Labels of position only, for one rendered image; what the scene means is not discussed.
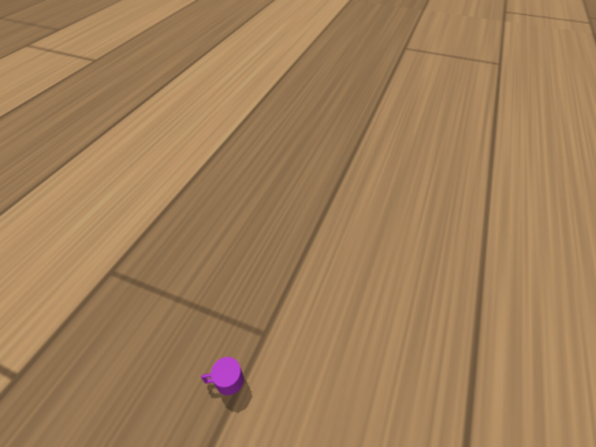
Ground mug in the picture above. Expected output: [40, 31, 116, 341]
[201, 357, 244, 396]

